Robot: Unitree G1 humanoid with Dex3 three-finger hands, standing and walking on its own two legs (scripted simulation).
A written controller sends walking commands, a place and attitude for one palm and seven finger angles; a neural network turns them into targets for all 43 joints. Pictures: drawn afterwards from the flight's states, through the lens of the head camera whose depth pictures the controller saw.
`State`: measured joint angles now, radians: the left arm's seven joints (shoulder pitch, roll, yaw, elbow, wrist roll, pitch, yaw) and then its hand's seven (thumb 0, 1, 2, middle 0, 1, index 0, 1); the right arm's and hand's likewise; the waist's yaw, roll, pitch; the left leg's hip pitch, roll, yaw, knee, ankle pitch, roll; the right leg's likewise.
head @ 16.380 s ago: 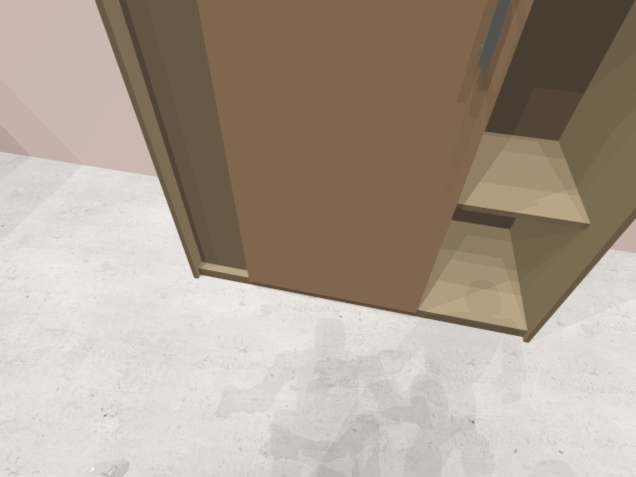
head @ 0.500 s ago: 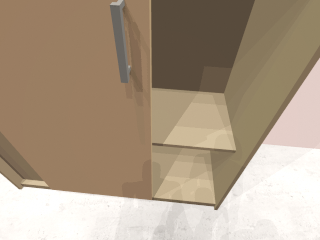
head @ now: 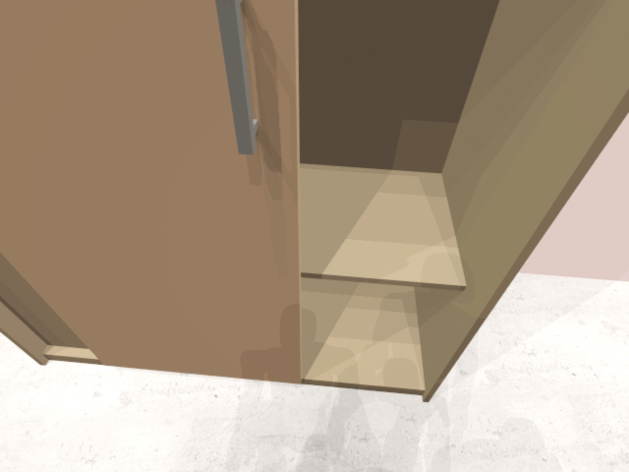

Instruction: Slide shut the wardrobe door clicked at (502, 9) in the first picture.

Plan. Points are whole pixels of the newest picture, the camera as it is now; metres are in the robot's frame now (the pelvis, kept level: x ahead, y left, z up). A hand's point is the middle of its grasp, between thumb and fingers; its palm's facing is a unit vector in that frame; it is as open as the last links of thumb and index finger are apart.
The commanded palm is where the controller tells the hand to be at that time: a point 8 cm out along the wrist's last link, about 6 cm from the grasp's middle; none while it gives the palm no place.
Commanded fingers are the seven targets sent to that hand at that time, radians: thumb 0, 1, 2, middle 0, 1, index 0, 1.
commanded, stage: raise the hand with hooked fingers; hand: left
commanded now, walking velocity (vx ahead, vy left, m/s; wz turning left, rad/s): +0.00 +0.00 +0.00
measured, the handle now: (242, 76) +0.48 +0.13 +0.27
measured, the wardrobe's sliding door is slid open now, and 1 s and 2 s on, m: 0.39 0.39 0.39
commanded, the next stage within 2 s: none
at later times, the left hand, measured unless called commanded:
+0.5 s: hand (151, 448) +0.14 +0.19 +0.01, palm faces +0.20 -0.98 -0.10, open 9.2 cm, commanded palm +0.14 +0.23 +0.05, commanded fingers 0.00 0.25 0.62 -0.25 -0.72 -0.25 -0.72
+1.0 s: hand (90, 318) +0.22 +0.24 +0.15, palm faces +0.11 -0.99 -0.11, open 12.3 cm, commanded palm +0.19 +0.28 +0.16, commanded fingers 0.00 -0.34 0.37 -0.29 -1.10 -0.29 -1.10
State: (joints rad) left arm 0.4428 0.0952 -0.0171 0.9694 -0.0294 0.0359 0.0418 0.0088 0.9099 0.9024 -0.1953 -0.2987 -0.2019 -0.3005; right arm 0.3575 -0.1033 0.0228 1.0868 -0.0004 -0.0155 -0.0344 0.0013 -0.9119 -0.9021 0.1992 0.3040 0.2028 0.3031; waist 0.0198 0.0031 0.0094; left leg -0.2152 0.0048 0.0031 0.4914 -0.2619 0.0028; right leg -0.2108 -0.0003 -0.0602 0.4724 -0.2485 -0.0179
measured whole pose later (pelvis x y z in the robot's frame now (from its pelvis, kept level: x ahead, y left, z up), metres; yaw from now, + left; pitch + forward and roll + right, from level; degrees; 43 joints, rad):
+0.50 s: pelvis +0.00 -0.01 -0.03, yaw +1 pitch +3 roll -1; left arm 0.67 0.22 0.12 -0.19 -0.19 -0.26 -0.10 0.02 0.48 0.72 -0.24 -0.58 -0.24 -0.58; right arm 0.17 -0.23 -0.04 0.45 0.02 -0.18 -0.04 0.01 -0.91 -0.90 0.20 0.30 0.20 0.30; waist 0.06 -0.01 -0.09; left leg -0.44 0.01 -0.01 0.83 -0.43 -0.01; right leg -0.44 0.00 -0.07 0.81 -0.42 -0.03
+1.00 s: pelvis +0.01 +0.00 -0.01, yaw +1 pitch -1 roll -1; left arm 0.29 0.33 0.37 -0.25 -0.36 -0.02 -0.29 0.01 -0.11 0.47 -0.27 -0.95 -0.27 -0.95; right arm 0.30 -0.29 0.03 0.65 0.08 -0.32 -0.09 0.01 -0.91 -0.90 0.20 0.30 0.20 0.30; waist 0.04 0.05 -0.06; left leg -0.27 0.01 -0.01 0.62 -0.34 0.01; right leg -0.24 0.00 -0.08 0.57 -0.31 -0.01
